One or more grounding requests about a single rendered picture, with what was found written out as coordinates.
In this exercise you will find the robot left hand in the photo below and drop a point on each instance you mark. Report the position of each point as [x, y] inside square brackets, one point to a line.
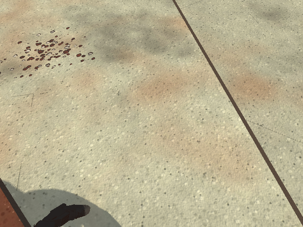
[62, 214]

